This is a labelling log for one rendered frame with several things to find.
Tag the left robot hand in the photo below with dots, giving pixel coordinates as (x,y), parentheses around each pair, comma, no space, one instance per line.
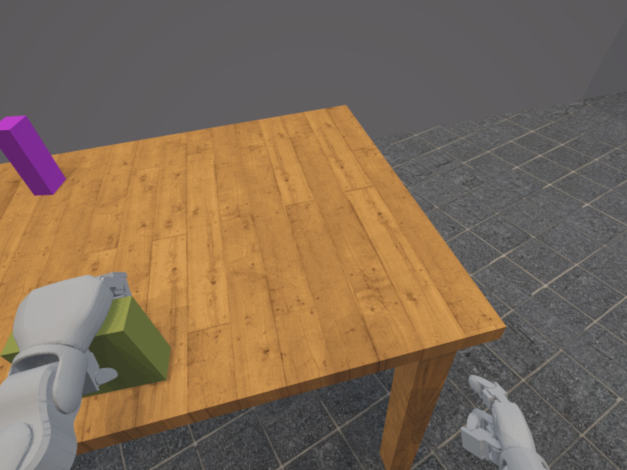
(70,313)

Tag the robot left forearm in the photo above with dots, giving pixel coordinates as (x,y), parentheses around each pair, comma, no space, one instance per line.
(39,401)

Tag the right robot hand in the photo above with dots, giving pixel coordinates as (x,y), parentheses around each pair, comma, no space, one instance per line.
(487,436)

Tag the sponge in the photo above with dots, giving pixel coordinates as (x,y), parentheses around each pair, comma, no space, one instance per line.
(128,342)

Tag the table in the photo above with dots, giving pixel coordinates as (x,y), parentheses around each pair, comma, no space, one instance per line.
(275,256)

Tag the robot right forearm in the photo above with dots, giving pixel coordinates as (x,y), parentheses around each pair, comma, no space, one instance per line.
(521,458)

